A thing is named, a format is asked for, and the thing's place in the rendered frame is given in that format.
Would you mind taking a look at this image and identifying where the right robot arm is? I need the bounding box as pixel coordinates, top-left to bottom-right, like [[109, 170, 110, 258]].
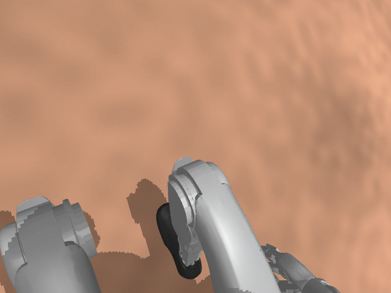
[[302, 278, 340, 293]]

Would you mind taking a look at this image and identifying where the right robot foot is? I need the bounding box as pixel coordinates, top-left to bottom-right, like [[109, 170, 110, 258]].
[[156, 203, 202, 280]]

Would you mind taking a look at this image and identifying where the right robot hand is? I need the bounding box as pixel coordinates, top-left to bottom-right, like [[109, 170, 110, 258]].
[[261, 244, 316, 293]]

